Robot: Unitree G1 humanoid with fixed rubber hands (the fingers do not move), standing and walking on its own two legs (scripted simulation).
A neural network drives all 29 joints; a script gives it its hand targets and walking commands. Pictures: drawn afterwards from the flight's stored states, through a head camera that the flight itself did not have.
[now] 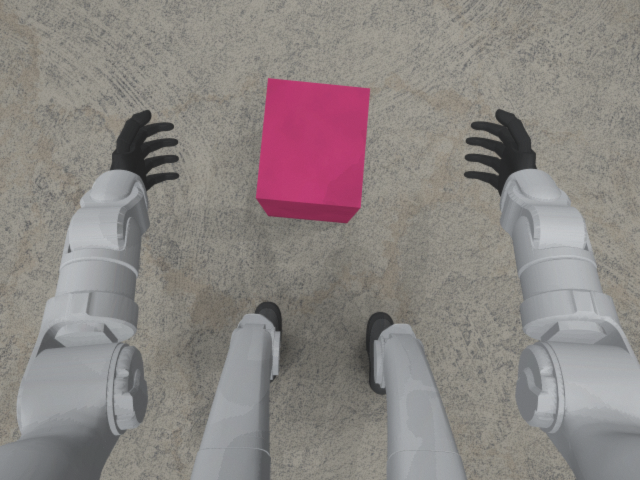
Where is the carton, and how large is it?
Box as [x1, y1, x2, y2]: [256, 78, 369, 222]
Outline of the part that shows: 268,78 256,191 257,200 266,213 272,216 347,222 360,207 369,88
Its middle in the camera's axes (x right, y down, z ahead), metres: -0.01 -0.19 +0.91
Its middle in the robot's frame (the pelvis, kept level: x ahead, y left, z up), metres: +0.58 +0.03 -0.55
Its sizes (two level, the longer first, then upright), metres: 0.250 0.211 0.259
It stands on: the floor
